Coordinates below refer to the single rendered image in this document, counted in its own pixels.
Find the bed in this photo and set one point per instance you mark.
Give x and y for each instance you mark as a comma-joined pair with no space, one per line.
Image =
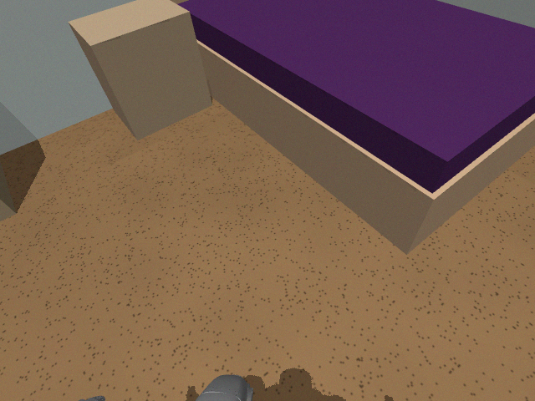
404,110

